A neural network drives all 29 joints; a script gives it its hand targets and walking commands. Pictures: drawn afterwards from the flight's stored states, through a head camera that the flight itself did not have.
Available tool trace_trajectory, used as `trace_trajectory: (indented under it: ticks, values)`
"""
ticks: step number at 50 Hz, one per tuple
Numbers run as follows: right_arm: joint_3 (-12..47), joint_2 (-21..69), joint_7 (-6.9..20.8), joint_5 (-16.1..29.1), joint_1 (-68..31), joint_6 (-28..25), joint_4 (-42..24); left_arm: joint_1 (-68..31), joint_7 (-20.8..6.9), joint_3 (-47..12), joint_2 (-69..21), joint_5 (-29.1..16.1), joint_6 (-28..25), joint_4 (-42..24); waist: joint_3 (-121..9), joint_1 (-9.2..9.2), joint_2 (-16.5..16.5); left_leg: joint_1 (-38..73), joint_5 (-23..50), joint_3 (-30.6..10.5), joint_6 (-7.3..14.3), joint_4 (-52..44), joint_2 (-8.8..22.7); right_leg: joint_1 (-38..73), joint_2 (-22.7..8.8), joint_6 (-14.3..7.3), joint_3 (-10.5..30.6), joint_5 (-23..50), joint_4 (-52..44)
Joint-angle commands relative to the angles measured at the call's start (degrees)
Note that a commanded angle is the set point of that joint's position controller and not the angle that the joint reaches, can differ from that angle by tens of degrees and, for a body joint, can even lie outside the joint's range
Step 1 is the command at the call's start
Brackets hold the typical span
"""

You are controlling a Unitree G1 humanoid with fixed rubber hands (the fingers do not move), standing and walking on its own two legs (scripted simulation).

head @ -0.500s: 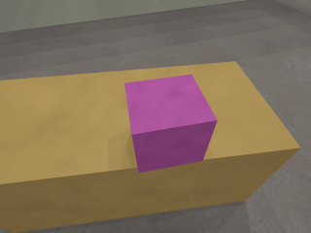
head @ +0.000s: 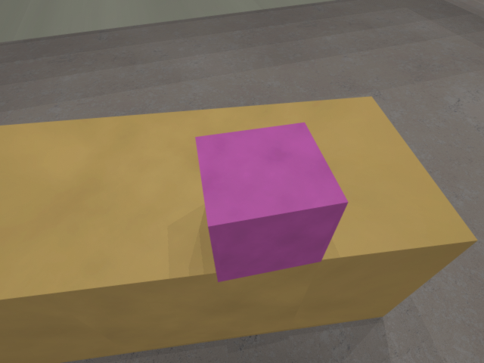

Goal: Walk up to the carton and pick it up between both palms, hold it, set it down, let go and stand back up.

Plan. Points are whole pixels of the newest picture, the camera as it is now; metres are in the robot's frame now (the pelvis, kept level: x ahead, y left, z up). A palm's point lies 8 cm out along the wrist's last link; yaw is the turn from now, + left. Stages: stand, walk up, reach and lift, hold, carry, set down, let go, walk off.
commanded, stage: walk up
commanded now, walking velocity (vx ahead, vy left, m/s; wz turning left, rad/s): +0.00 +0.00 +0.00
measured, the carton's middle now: (261, 202) +0.44 -0.01 -0.04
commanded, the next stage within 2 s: none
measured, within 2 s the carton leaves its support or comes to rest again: neither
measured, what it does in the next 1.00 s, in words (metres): steps on the spot: right foot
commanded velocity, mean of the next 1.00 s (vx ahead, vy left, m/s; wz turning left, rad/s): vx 0.04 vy -0.04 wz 0.09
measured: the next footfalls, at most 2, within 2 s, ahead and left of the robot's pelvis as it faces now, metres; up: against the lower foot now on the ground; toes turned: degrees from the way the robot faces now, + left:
right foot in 0.92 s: +0.15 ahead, -0.19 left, +0.00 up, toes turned +0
left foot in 1.24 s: +0.06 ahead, +0.04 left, +0.00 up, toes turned +8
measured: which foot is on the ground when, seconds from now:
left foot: down 0.00-0.94, up 0.96-1.00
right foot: down 0.00-0.60, up 0.62-0.90, down 0.92-1.00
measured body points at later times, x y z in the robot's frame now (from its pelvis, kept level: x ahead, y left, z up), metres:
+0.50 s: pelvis +0.01 +0.00 -0.02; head +0.04 +0.00 +0.43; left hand +0.03 +0.23 -0.17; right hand -0.01 -0.22 -0.18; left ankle -0.09 +0.10 -0.74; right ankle +0.00 -0.13 -0.74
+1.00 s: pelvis +0.05 -0.07 -0.02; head +0.09 -0.09 +0.43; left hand +0.11 +0.17 -0.16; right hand +0.00 -0.28 -0.19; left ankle -0.07 +0.08 -0.72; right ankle +0.11 -0.19 -0.74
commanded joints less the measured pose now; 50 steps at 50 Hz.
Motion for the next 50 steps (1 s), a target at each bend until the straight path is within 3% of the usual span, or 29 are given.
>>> trace_trajectory:
  ticks: [1,10,12,13,17,21,24,26,27,28,29,30,31,32,33,34,35,37,38,41,42,43,44,45,46,47,48,49,50]
  values:
    - [-1.0,-5.4,-0.6,0.0,6.9,-0.6,-0.3,3.3,0.3,0.8,5.2,-0.1,-0.6,-1.6,1.4,-0.15,0.5,-5.9,27.3,-4.1,0.2,-3.1,7.3,3.1,-5.0,-2.5,3.8,21.5,-1.3]
    - [-1.4,-5.1,-0.8,-0.1,8.1,-0.3,-0.3,2.8,0.8,0.9,4.7,0.3,-0.3,-1.2,2.0,-0.72,2.3,-4.5,34.8,-3.6,0.3,-0.7,7.3,2.6,-4.8,-2.5,2.8,23.7,0.8]
    - [-0.9,-4.3,-0.9,-0.1,8.9,0.0,0.0,2.3,0.8,0.9,5.0,0.2,-0.2,-1.6,1.6,-1.15,0.3,-3.5,33.8,-3.8,0.5,-1.1,7.6,1.8,-4.6,-2.6,2.9,22.3,0.6]
    - [-2.0,-7.4,-0.9,-0.4,7.8,0.0,-2.3,-0.5,1.5,3.4,10.3,0.1,-0.2,-3.3,3.3,-1.02,0.7,-6.6,41.6,-6.4,0.8,3.0,9.1,1.6,-4.5,-1.2,-0.1,21.9,5.9]
    - [-3.5,-10.6,-0.7,-0.9,7.1,-0.3,-4.7,-1.4,1.8,2.9,7.1,0.4,0.6,-4.8,1.7,-1.37,3.7,-3.8,51.4,-13.0,4.7,5.5,14.2,-6.8,-2.8,1.2,-2.0,7.9,11.2]
    - [-3.1,-7.1,-1.0,-0.8,4.4,0.2,-5.5,1.8,1.6,4.3,9.5,-0.4,0.5,-5.4,-0.8,0.39,0.4,-15.6,34.6,-6.8,1.7,10.2,6.6,6.3,-7.3,-0.8,0.0,26.7,8.3]
    - [-2.7,-4.7,-1.4,0.1,1.2,1.0,-6.7,8.2,1.9,5.3,11.6,0.7,0.9,-4.8,-5.8,4.09,-8.0,-20.0,7.4,-2.1,-1.2,21.7,1.4,12.5,-17.4,-9.2,8.1,41.6,2.7]
    - [-3.1,-4.8,-1.2,-0.3,-0.2,1.9,-7.9,4.9,2.1,4.9,11.7,1.6,0.7,-5.6,-4.8,3.15,-14.0,-19.3,-16.4,-1.5,-1.1,28.4,0.8,6.8,-22.3,-13.9,12.9,42.3,-1.5]
    - [-2.3,-3.1,-0.8,-2.0,4.1,1.8,-8.4,0.6,2.2,5.5,13.8,1.6,2.2,-4.2,-2.0,-4.00,-22.6,-11.1,-14.1,-3.8,1.6,15.0,7.7,-3.5,-12.3,-9.4,1.0,28.0,2.1]
    - [-3.7,-9.3,-1.1,-2.7,8.0,0.5,-7.5,-6.4,1.0,6.4,13.9,1.6,3.3,-7.0,2.0,-7.61,-13.7,-4.6,12.2,-14.7,3.5,1.2,14.3,-15.7,-3.0,-1.6,-4.3,18.0,14.4]
    - [-5.6,-16.9,-1.4,-3.0,14.4,-0.1,-4.6,-11.4,0.6,6.4,12.0,1.7,4.2,-11.1,4.5,-9.85,3.5,1.8,44.5,-29.7,6.9,-2.4,28.6,-30.6,4.0,2.5,-6.8,-19.0,32.3]
    - [-5.3,-16.7,-1.9,-2.8,16.1,0.2,-2.9,-8.4,0.8,5.8,9.0,2.1,4.9,-10.8,3.8,-7.21,1.3,1.0,53.7,-26.6,9.8,1.4,31.4,-30.0,0.5,1.8,0.7,-21.9,39.8]
    - [-5.6,-16.8,-2.2,-1.9,15.0,0.8,-3.7,-6.1,0.5,5.4,7.8,1.9,5.1,-11.1,0.1,-6.68,3.4,-3.0,48.9,-24.1,12.4,0.8,31.8,-25.1,-1.2,1.4,1.3,-22.6,39.8]
    - [-5.9,-18.1,-2.0,-2.7,13.4,0.8,-4.6,-7.3,0.1,5.4,7.4,0.9,5.2,-12.1,0.8,-7.73,11.4,-7.8,53.1,-24.7,14.7,0.6,31.2,-23.1,-0.3,1.0,3.8,-21.8,42.4]
    - [-5.6,-16.3,-1.9,-3.2,10.1,0.5,-5.6,-9.0,0.0,5.3,7.3,0.3,5.0,-12.7,3.2,-7.35,17.5,-11.3,49.0,-24.3,14.8,-0.6,29.1,-22.8,-0.6,0.9,7.3,-18.4,45.0]
    - [-5.6,-13.7,-0.8,-2.8,10.8,0.4,-4.7,-7.6,-1.6,4.8,5.9,1.6,4.0,-12.2,1.8,-6.41,19.8,-7.3,-7.9,-24.7,11.8,-7.4,24.3,-26.8,-4.6,0.5,8.0,-13.5,44.5]
    - [-4.7,-10.4,-0.6,-2.3,5.4,1.2,-6.1,-9.0,-2.7,5.7,9.1,1.7,3.3,-12.8,4.9,-4.63,20.8,-6.3,-23.3,-21.7,6.7,-10.8,20.6,-31.2,-3.8,0.8,7.3,-9.3,42.2]
    - [-4.3,-10.4,-0.4,-2.0,2.5,0.4,-7.2,-5.8,-4.0,6.6,11.3,1.8,2.6,-11.1,6.0,-2.60,18.6,-1.4,-15.6,-16.7,4.5,-10.9,19.4,-34.9,-2.2,1.4,6.3,-4.4,41.2]
    - [-3.1,-6.5,-0.7,-0.5,4.0,-0.3,-5.0,-5.1,-4.9,5.3,8.4,1.8,1.1,-12.0,5.4,-1.26,25.2,-3.9,-12.6,-9.9,3.6,-11.4,13.8,-28.3,-3.7,1.0,2.9,-6.3,31.9]
    - [-2.3,-5.6,-0.7,-1.6,7.5,-1.3,-3.6,-13.7,-4.4,4.6,7.6,1.1,-0.9,-15.1,10.7,-4.48,16.0,-13.7,4.9,-7.8,3.7,-7.5,10.7,-16.3,-2.3,2.1,-1.6,-8.5,15.6]
    - [-2.3,-7.4,-1.2,-1.8,4.9,-0.7,-4.5,-12.5,-2.5,5.1,9.0,-0.7,-0.9,-14.2,14.2,-3.18,11.6,-13.3,39.2,-5.6,4.2,1.6,10.6,-14.7,0.2,1.8,-2.0,-10.0,11.7]
    - [-3.9,-12.4,-0.9,-2.2,5.8,-0.5,-4.0,-7.5,-1.5,5.2,8.9,-0.7,-1.2,-12.5,11.9,-2.13,10.5,-10.5,52.2,-5.1,4.4,6.5,11.3,-12.2,2.2,1.8,-4.3,-7.0,7.1]
    - [-4.8,-15.5,-0.5,-1.9,2.5,-0.5,-4.9,0.8,-0.9,5.4,8.7,-0.7,-1.4,-9.9,9.0,1.93,9.5,-11.0,50.6,-4.7,3.3,10.6,11.3,-5.6,1.6,1.8,-4.2,3.9,-0.5]
    - [-5.2,-16.2,0.1,-1.3,-0.3,-0.4,-6.2,9.2,-0.3,6.0,10.5,-0.6,-1.7,-7.0,3.5,5.29,4.3,-13.7,38.3,-4.0,1.3,15.2,9.4,4.2,0.2,2.4,-3.4,18.5,-3.6]
    - [-4.2,-12.5,0.6,-0.7,1.2,-0.5,-7.1,15.4,-0.1,6.7,14.7,0.1,-2.1,-5.1,-3.6,5.60,-5.8,-19.7,14.8,-1.8,-1.4,22.2,5.5,14.6,-8.5,1.7,3.2,36.5,0.3]
    - [-2.6,-5.9,0.2,0.4,5.0,0.5,-7.5,15.3,-0.1,6.2,17.0,0.1,-2.1,-6.3,-9.1,3.73,-18.3,-23.0,-18.2,1.2,-3.6,29.5,-0.4,15.3,-20.7,-2.6,17.0,44.3,-4.0]
    - [-3.2,-6.8,-0.2,0.9,9.1,2.5,-6.6,10.5,-0.2,6.7,19.0,-1.0,-0.7,-7.9,-11.8,3.49,-24.6,-15.2,-21.3,-1.4,-2.9,35.3,1.9,3.3,-24.9,-10.8,24.8,20.8,-8.4]
    - [-3.2,-7.7,0.2,1.0,8.4,3.4,-5.1,3.5,-1.0,6.0,15.0,0.3,0.2,-8.5,-6.8,1.53,-25.1,-11.0,-17.8,-3.8,-1.8,32.9,2.3,-5.4,-20.4,-12.2,29.7,7.8,-14.7]
    - [-3.7,-7.2,0.7,-1.2,5.4,3.5,-5.6,-1.0,-0.8,4.8,11.6,1.3,0.5,-8.8,-0.4,0.91,-20.5,-13.1,-16.3,-5.4,-1.5,33.1,2.8,-6.9,-16.2,-11.0,23.5,8.0,-13.8]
